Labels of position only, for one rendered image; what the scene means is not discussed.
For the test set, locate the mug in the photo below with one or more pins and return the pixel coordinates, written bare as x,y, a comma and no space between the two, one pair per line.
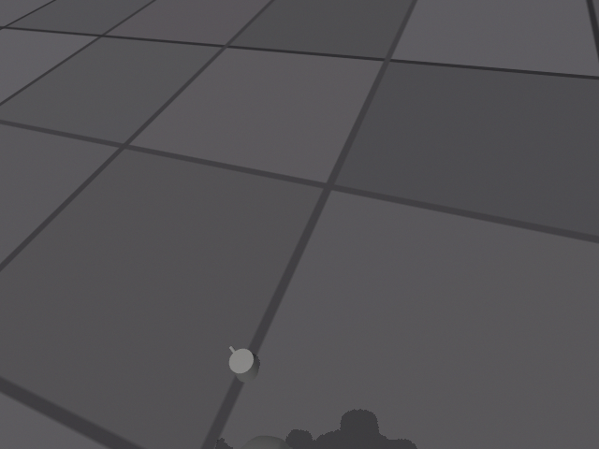
243,364

